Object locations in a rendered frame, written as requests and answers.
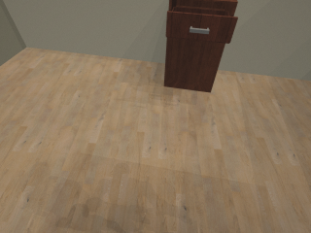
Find drawer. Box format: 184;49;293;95
165;7;238;44

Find cabinet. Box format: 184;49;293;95
163;0;238;93

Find handle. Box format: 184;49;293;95
190;26;210;34

